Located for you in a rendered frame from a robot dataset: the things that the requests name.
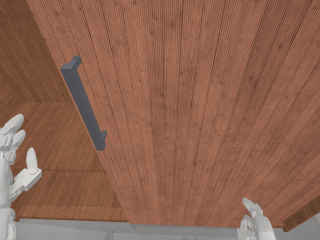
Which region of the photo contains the handle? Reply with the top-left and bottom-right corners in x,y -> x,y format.
60,55 -> 107,151

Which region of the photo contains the left robot hand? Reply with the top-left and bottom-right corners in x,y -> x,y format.
0,113 -> 42,207

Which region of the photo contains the left robot forearm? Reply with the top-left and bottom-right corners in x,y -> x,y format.
0,207 -> 19,240

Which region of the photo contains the right robot hand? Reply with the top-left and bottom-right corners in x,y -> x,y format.
237,198 -> 276,240

